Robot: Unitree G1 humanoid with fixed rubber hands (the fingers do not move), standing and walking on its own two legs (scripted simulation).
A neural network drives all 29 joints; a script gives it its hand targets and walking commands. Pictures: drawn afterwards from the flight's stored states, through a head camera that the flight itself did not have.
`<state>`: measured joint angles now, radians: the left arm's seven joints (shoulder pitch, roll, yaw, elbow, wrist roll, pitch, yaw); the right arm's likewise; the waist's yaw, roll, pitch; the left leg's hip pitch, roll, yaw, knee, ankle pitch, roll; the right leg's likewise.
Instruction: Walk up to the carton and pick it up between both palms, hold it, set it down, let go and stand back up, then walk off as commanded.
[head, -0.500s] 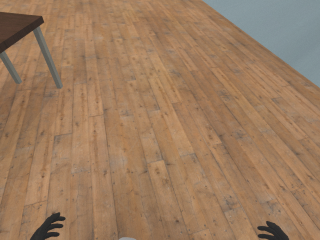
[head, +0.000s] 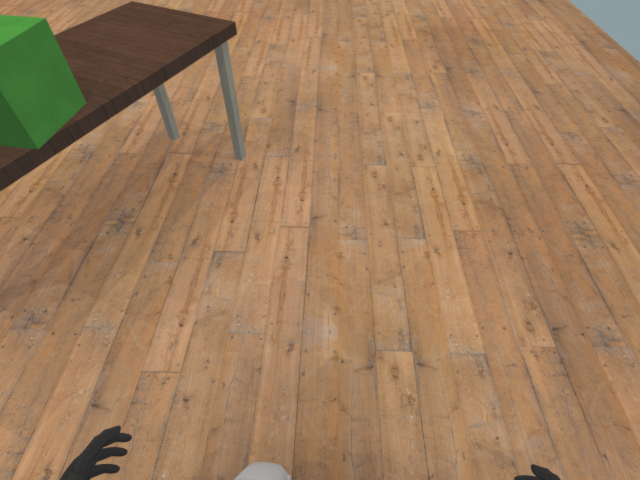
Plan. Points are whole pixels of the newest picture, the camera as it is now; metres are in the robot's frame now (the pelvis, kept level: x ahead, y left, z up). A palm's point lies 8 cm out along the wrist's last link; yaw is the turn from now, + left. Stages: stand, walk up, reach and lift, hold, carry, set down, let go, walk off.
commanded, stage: walk up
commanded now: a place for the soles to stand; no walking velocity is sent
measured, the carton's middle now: out of the picture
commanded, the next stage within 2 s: none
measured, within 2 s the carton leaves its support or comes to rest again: neither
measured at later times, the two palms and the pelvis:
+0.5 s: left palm (37, 420) +0.21 +0.41 -0.10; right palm (452, 366) +0.30 -0.19 -0.09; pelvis +0.15 +0.09 -0.01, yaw +16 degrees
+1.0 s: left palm (61, 347) +0.29 +0.38 -0.04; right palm (418, 251) +0.53 -0.17 -0.09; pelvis +0.31 +0.05 +0.01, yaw +27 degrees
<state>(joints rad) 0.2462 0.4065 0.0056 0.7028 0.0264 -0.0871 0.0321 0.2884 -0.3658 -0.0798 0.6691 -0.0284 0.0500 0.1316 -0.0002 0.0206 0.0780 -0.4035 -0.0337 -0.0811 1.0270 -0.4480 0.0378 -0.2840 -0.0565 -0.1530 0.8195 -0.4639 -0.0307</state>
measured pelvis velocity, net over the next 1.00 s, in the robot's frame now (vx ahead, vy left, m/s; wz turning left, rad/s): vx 0.31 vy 0.05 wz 0.48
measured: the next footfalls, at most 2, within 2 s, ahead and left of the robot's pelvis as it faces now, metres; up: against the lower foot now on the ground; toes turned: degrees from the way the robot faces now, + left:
left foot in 0.20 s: +0.15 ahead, +0.21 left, +0.00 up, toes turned +9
right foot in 0.64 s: +0.39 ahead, +0.04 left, +0.00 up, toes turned +13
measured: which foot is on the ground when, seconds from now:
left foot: up 0.00-0.18, down 0.20-0.64, up 0.66-1.00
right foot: down 0.00-0.22, up 0.24-0.62, down 0.64-1.00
